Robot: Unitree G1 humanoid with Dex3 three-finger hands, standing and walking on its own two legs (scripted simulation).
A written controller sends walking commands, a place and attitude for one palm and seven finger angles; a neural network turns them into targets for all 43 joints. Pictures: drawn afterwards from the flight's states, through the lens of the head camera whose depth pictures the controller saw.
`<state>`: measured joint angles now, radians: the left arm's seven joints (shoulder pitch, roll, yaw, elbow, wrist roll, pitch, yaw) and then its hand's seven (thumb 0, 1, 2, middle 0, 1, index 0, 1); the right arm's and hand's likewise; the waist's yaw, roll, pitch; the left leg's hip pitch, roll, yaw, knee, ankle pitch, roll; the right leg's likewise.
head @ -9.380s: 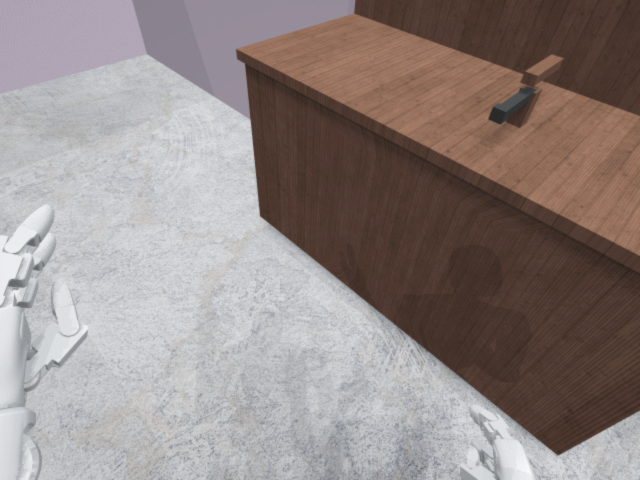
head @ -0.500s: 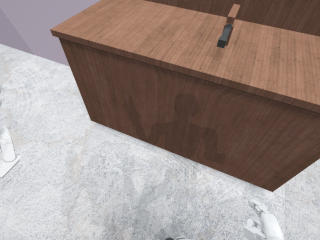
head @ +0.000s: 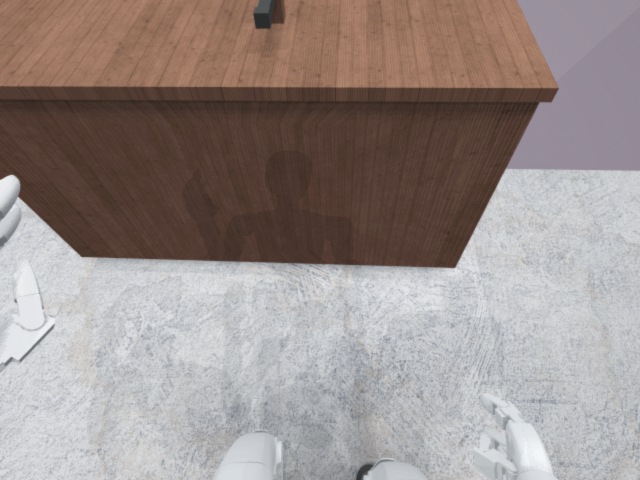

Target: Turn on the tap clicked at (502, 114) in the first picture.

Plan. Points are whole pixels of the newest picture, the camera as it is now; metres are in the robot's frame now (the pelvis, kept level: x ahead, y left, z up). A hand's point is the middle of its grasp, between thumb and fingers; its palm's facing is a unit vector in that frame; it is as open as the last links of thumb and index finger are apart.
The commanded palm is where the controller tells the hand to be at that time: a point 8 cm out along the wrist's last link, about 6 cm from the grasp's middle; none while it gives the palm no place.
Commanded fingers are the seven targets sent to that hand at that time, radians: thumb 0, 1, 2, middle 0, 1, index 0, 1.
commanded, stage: turn to face it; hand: left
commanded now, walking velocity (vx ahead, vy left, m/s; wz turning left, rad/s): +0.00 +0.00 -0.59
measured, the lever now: (262, 17) +0.86 +0.14 +0.10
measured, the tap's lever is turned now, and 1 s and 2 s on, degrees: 0 0 0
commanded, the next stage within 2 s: take the last steps up to it in 0.56 s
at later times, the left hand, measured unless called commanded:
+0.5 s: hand (127, 356) +0.20 +0.15 +0.18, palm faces +0.19 -0.86 -0.46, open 7.4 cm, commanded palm +0.15 +0.21 +0.19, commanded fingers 0.00 0.90 0.90 -0.20 -0.30 -0.20 -0.30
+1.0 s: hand (106, 446) +0.14 +0.15 +0.18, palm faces +0.17 -0.89 -0.42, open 7.4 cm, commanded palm +0.11 +0.19 +0.19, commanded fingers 0.00 0.90 0.90 -0.20 -0.30 -0.20 -0.30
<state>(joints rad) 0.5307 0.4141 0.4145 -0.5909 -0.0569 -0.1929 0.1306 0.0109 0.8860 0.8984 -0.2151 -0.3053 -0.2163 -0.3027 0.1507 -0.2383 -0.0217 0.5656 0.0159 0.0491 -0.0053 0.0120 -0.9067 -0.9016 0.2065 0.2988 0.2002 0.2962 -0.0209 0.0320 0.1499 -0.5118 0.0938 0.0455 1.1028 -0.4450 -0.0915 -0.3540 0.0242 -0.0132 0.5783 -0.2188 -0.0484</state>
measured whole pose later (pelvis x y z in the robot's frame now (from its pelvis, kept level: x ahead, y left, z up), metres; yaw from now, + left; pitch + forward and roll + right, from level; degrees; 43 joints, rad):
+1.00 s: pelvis -0.13 -0.03 +0.01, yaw -17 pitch -1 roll -1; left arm 0.51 0.36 0.36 -0.46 0.01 -0.23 0.15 0.01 0.89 0.90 -0.21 -0.31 -0.21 -0.30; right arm 0.27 -0.23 -0.05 0.62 0.00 -0.06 -0.06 0.01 -0.91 -0.90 0.20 0.30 0.19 0.30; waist -0.02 0.00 -0.03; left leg -0.20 0.04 0.08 0.50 -0.29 0.04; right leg -0.44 0.00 -0.08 0.92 -0.41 0.00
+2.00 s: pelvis +0.04 -0.02 +0.01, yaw -19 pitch +1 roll +1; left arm 0.49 0.34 0.39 -0.43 -0.01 -0.24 0.13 0.01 0.89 0.90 -0.21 -0.31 -0.22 -0.30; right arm 0.17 -0.22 -0.02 0.66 0.00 -0.02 -0.03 0.01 -0.91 -0.90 0.21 0.30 0.20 0.30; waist 0.00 0.03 0.07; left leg -0.56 0.07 0.06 1.17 -0.33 -0.02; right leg -0.24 -0.08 -0.18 0.52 -0.28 -0.03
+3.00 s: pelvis +0.26 +0.01 +0.01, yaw -22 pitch +0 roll +0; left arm 0.52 0.40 0.39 -0.62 -0.02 -0.23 0.16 0.01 0.89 0.90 -0.22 -0.31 -0.22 -0.30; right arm 0.19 -0.25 -0.04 0.57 0.00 -0.03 -0.06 0.01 -0.91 -0.90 0.20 0.30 0.20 0.30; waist -0.01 -0.04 0.09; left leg -0.36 0.08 0.13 0.59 -0.25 -0.01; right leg -0.20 -0.06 -0.15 0.52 -0.31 -0.01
